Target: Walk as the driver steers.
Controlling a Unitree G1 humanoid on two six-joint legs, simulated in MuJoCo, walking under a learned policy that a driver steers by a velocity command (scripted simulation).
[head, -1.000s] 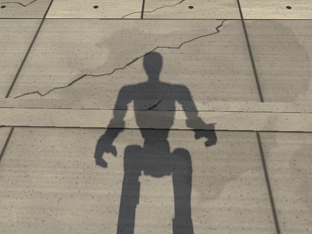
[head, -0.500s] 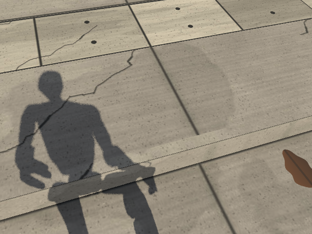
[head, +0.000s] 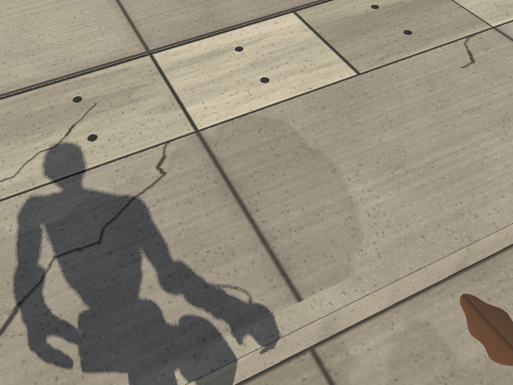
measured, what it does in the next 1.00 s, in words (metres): climbs, turning left: left foot, then right foot 0.15 m higher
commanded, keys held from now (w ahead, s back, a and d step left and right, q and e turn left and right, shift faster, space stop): w+q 1.00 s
